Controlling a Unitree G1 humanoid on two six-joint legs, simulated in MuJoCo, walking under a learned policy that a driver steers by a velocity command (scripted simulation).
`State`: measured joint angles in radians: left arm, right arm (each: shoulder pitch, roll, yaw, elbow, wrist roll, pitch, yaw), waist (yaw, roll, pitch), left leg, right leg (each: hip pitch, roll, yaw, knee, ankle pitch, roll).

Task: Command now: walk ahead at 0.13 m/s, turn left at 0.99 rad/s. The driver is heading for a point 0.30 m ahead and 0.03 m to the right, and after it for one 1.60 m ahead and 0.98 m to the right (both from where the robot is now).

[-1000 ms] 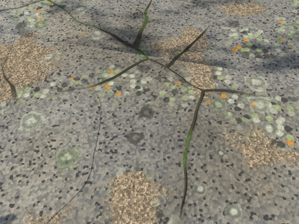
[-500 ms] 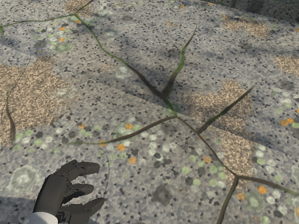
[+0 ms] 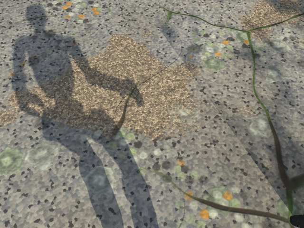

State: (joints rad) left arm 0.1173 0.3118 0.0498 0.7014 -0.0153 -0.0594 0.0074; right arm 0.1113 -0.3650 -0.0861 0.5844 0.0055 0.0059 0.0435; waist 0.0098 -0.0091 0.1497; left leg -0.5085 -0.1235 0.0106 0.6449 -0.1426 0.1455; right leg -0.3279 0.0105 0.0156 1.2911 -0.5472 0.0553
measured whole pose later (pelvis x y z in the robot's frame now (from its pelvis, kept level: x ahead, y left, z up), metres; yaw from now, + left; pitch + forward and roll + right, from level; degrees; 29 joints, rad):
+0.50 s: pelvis +0.11 -0.10 +0.03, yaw +10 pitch +0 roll +2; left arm 0.21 0.26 0.04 0.65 -0.01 0.01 0.00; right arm 0.11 -0.27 -0.07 0.63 0.00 0.03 -0.03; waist 0.04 -0.01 0.05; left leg -0.35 -0.08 -0.14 0.79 -0.48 -0.07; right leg -0.35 0.07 0.18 0.51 -0.16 -0.02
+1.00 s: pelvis +0.27 -0.14 +0.00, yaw -15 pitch +3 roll +0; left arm 0.09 0.34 0.07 0.59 0.04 0.05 -0.12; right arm 0.49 -0.30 -0.05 0.84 -0.05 -0.09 -0.01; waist -0.09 -0.03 -0.02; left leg 0.23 0.06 0.23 0.18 -0.44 -0.08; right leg -0.78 -0.08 -0.07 0.96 -0.18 -0.07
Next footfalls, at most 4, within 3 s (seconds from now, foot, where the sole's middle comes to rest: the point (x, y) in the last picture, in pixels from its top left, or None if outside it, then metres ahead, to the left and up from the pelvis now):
0.30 right None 0.23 -0.17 -0.75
0.62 left None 0.12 0.03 -0.75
1.08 right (231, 209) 0.46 -0.31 -0.75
1.50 left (237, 116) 0.92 -0.41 -0.75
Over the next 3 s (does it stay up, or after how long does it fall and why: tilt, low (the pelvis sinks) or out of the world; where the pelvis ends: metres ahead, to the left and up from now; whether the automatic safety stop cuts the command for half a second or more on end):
stays up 1.76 -1.22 0.03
